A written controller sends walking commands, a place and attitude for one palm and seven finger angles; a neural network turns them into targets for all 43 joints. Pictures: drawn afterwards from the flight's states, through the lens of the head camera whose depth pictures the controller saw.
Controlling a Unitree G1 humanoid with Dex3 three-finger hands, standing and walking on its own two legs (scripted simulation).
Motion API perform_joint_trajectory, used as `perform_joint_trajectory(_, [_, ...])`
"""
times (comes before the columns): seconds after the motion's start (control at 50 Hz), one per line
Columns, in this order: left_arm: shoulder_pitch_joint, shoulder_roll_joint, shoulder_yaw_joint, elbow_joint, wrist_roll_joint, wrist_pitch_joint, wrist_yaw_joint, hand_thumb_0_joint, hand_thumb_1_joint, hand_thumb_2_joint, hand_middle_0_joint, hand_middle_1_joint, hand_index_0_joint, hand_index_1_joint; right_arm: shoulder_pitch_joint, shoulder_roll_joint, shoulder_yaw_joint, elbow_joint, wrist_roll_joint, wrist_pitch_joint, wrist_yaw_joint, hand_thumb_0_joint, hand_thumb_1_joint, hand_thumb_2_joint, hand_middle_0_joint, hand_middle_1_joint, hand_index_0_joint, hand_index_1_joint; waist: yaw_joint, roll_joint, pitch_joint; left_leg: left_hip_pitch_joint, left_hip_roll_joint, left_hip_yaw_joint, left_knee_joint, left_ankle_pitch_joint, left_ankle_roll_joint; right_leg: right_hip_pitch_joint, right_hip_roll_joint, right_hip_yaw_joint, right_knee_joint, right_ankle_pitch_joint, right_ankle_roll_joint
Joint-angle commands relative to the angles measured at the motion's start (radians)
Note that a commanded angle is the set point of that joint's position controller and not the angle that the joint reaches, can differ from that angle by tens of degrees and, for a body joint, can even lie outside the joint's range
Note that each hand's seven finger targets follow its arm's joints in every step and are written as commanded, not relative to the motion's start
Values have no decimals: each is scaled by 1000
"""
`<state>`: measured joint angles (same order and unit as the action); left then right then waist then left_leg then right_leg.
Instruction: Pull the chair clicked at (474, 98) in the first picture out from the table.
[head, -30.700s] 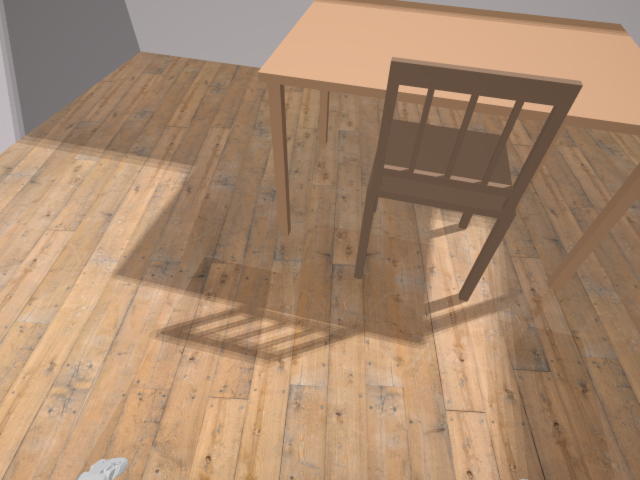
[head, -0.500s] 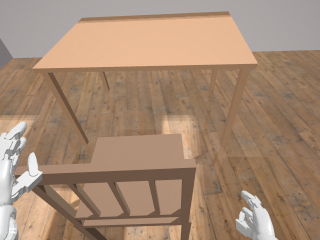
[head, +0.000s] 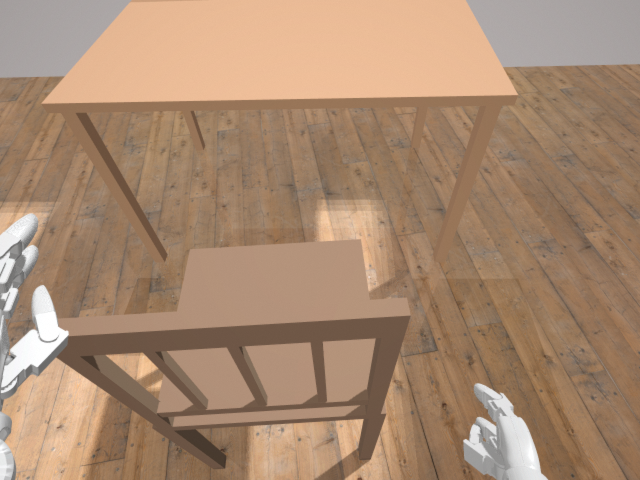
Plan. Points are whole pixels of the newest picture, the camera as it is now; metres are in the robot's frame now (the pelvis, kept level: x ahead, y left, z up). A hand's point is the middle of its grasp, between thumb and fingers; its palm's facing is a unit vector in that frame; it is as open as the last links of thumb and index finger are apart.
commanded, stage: step back with the hand held close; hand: left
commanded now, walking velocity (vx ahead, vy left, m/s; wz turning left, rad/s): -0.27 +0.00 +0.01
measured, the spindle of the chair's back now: (250, 375) +0.27 +0.14 -0.10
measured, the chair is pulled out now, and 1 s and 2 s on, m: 0.56 0.56 0.56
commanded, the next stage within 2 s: stop stepping back and stand still in 1.06 s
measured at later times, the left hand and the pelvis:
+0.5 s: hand out of the picture +0.12 +0.27 +0.15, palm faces +0.45 -0.77 -0.46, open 7.4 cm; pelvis -0.08 +0.00 -0.01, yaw +1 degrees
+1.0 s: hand out of the picture +0.05 +0.28 +0.17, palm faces +0.51 -0.73 -0.46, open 7.4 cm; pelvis -0.15 +0.00 -0.02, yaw +3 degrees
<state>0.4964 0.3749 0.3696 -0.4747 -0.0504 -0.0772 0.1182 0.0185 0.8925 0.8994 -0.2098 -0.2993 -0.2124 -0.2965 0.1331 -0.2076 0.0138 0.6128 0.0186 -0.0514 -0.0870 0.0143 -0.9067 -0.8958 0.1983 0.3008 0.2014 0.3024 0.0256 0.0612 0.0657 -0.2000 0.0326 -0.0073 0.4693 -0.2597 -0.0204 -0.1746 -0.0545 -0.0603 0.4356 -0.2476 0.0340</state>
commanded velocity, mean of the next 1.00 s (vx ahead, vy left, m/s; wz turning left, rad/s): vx -0.32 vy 0.00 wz -0.02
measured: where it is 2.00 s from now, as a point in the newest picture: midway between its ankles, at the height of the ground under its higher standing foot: outside the picture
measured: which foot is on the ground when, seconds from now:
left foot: down 0.00-0.80, up 0.82-0.92, down 0.94-1.00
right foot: down 0.00-0.96, up 0.98-1.00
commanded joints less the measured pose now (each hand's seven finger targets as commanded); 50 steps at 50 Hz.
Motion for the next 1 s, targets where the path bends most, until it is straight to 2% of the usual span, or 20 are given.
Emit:
perform_joint_trajectory(0.0, [105, 189, 177, -211, -3, -75, 28, 0, 900, 900, -200, -300, -200, -300, -70, -112, -61, -162, 5, -18, -12, 0, -900, -900, 200, 300, 200, 300, 0, 88, -238, 102, 103, -54, -45, 581, 52, 53, -46, 8, 28, 299, -46])
perform_joint_trajectory(0.12, [120, 199, 180, -210, -8, -74, 36, 0, 900, 900, -200, -300, -200, -300, -68, -119, -80, -170, 14, -8, -23, 0, -900, -900, 200, 300, 200, 300, -6, 7, -233, 34, 121, -64, -29, 477, 54, 25, -56, 19, 30, 267, -43])
perform_joint_trajectory(0.22, [76, 205, 163, -225, -7, -75, 49, 0, 900, 900, -200, -300, -200, -300, -63, -118, -80, -170, 18, -18, -35, 0, -900, -900, 200, 300, 200, 300, -13, -60, -214, -20, 82, -51, 29, 274, 38, -20, -100, 68, -3, 321, -61])
perform_joint_trajectory(0.28, [54, 227, 172, -230, -9, -75, 62, 0, 900, 900, -200, -300, -200, -300, -62, -116, -79, -158, 21, -28, -39, 0, -900, -900, 200, 300, 200, 300, -17, -66, -186, -33, 55, -44, 58, 118, 33, -99, -127, 109, -52, 197, -79])
perform_joint_trajectory(0.36, [8, 235, 174, -234, -1, -87, 78, 0, 900, 900, -200, -300, -200, -300, -48, -114, -68, -166, 16, -40, -39, 0, -900, -900, 200, 300, 200, 300, -20, -116, -106, -77, 26, -47, 126, -151, 26, -262, -153, 137, -137, -185, -94])
perform_joint_trajectory(0.44, [-15, 246, 190, -261, 8, -100, 89, 0, 900, 900, -200, -300, -200, -300, -44, -124, -55, -175, 5, -52, -43, 0, -900, -900, 200, 300, 200, 300, -23, -48, -82, -158, 65, -111, 30, -238, 44, -268, -108, 92, -88, -298, -77])
perform_joint_trajectory(0.48, [4, 249, 203, -276, 11, -110, 90, 0, 900, 900, -200, -300, -200, -300, -56, -140, -56, -178, 8, -66, -49, 0, -900, -900, 200, 300, 200, 300, -19, 138, -78, -311, 129, -193, -166, -335, 75, -106, -22, 38, 53, -223, -36])
perform_joint_trajectory(0.52, [2, 215, 189, -280, 25, -128, 84, 0, 900, 900, -200, -300, -200, -300, -45, -147, -58, -200, 12, -87, -44, 0, -900, -900, 200, 300, 200, 300, -15, 237, -87, -513, 192, -251, -263, -483, 110, 82, 31, 12, 258, -124, -21])
perform_joint_trajectory(0.6, [57, 208, 174, -270, 19, -143, 65, 0, 900, 900, -200, -300, -200, -300, -19, -141, -61, -192, 15, -112, -24, 0, -900, -900, 200, 300, 200, 300, -11, 165, -94, -415, 146, -178, -131, -344, 100, 18, 19, 31, 169, -58, -29])
perform_joint_trajectory(0.7, [32, 239, 216, -336, 14, -176, 52, 0, 900, 900, -200, -300, -200, -300, -4, -148, -72, -173, 2, -137, -18, 0, -900, -900, 200, 300, 200, 300, -14, 63, -113, -387, 120, -134, -46, -427, 75, -68, 2, 96, 89, -185, -52])
perform_joint_trajectory(0.74, [18, 262, 232, -355, 4, -186, 55, 0, 900, 900, -200, -300, -200, -300, -5, -129, -70, -162, -6, -146, -15, 0, -900, -900, 200, 300, 200, 300, -15, -55, -124, -245, 60, -82, 108, -345, 41, -242, -73, 199, -51, -270, -95])
perform_joint_trajectory(0.78, [5, 281, 245, -325, -4, -178, 70, 0, 900, 900, -200, -300, -200, -300, 15, -112, -73, -107, -15, -140, -13, 0, -900, -900, 200, 300, 200, 300, -21, -166, -183, -65, 2, -4, 368, -192, 3, -378, -204, 305, -146, -185, -168])
perform_joint_trajectory(0.8, [-7, 263, 230, -310, -2, -170, 75, 0, 900, 900, -200, -300, -200, -300, 13, -99, -70, -95, -20, -131, -6, 0, -900, -900, 200, 300, 200, 300, -26, -204, -211, -44, -7, 6, 447, -144, -1, -370, -253, 309, -155, -89, -185])
perform_joint_trajectory(0.84, [-39, 257, 226, -287, 3, -156, 78, 0, 900, 900, -200, -300, -200, -300, -10, -89, -63, -85, -25, -116, 0, 0, -900, -900, 200, 300, 200, 300, -35, -240, -222, -46, -4, -10, 425, -99, 4, -326, -255, 251, -121, 31, -169])
perform_joint_trajectory(0.86, [-61, 253, 221, -289, 2, -155, 76, 0, 900, 900, -200, -300, -200, -300, -26, -92, -60, -96, -19, -114, -2, 0, -900, -900, 200, 300, 200, 300, -38, -235, -181, -60, 8, -30, 327, -105, 10, -320, -230, 216, -96, 17, -147])
perform_joint_trajectory(0.88, [-57, 265, 234, -268, 3, -156, 74, 0, 900, 900, -200, -300, -200, -300, -55, -101, -59, -99, -14, -113, -6, 0, -900, -900, 200, 300, 200, 300, -31, -159, -139, -93, 42, -72, 157, -121, 29, -309, -178, 193, -55, -32, -116])
perform_joint_trajectory(0.92, [-13, 227, 232, -258, 20, -169, 74, 0, 900, 900, -200, -300, -200, -300, -51, -128, -69, -116, -15, -119, -22, 0, -900, -900, 200, 300, 200, 300, -24, 77, -104, -211, 186, -228, -131, 13, 91, -197, -3, 90, 174, -19, -35])
perform_joint_trajectory(0.94, [-3, 210, 220, -264, 21, -170, 70, 0, 900, 900, -200, -300, -200, -300, -40, -127, -77, -117, -16, -122, -18, 0, -900, -900, 200, 300, 200, 300, -27, 148, -129, -213, 273, -281, -147, 218, 127, -176, 31, 56, 323, -61, -17])
perform_joint_trajectory(0.96, [28, 199, 215, -235, 9, -173, 61, 0, 900, 900, -200, -300, -200, -300, -25, -115, -88, -107, -13, -126, -9, 0, -900, -900, 200, 300, 200, 300, -31, 149, -179, -177, 303, -261, -147, 332, 146, -191, 36, 73, 431, -211, -18])
perform_joint_trajectory(0.98, [66, 222, 240, -215, 7, -173, 58, 0, 900, 900, -200, -300, -200, -300, -33, -115, -98, -102, -23, -133, -4, 0, -900, -900, 200, 300, 200, 300, -33, 234, -209, -201, 326, -279, -175, 284, 177, -189, 38, 94, 537, -285, -14])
